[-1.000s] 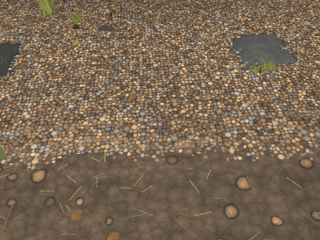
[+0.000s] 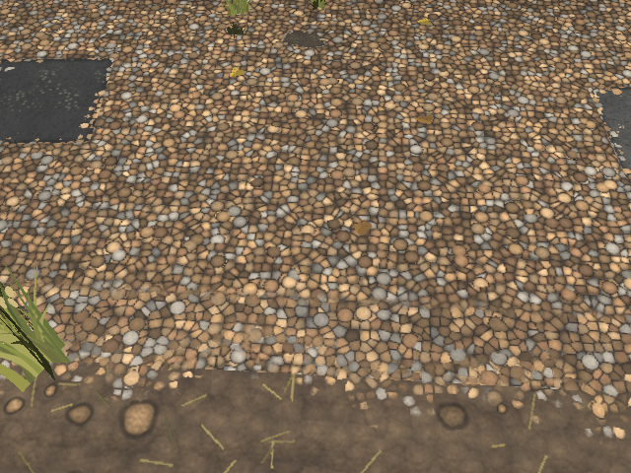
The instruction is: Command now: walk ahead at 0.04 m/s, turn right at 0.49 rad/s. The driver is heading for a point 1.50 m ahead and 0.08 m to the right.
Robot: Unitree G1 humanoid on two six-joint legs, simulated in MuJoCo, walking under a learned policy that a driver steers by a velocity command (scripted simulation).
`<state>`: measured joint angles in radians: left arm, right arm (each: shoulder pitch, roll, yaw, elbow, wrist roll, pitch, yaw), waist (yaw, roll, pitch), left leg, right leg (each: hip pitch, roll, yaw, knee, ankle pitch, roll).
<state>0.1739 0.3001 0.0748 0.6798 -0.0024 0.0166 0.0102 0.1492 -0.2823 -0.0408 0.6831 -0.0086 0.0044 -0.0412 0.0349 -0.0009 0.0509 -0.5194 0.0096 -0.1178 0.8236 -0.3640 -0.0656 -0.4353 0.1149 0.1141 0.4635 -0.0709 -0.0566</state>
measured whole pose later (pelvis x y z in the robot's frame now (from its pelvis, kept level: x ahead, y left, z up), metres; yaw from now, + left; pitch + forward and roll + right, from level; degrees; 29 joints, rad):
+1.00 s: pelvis +0.12 +0.06 -0.01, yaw -5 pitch +2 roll -2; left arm 0.27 0.31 0.09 0.77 -0.01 -0.05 -0.01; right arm 0.26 -0.30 -0.06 0.71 0.02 -0.05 0.02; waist 0.01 -0.03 0.00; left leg -0.38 0.00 0.04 0.66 -0.31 0.07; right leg -0.27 -0.05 -0.02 0.91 -0.46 0.02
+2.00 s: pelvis +0.68 +0.09 +0.00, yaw -10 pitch +2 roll +0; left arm 0.38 0.30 0.06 0.76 -0.04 -0.03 0.01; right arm 0.11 -0.27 -0.04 0.63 -0.01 -0.11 0.01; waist 0.05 -0.03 0.02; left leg -0.40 -0.02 -0.01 0.54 -0.18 0.02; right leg -0.32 0.05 0.13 1.08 -0.47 -0.02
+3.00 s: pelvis +1.20 -0.06 -0.02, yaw -7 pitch +1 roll -1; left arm 0.30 0.29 0.07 0.83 -0.01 -0.05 0.01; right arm 0.11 -0.29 -0.06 0.67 0.03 -0.04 0.05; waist 0.03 0.01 0.06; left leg -0.52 -0.03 0.05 0.66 -0.17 0.10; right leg -0.08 -0.06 -0.14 0.89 -0.51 0.03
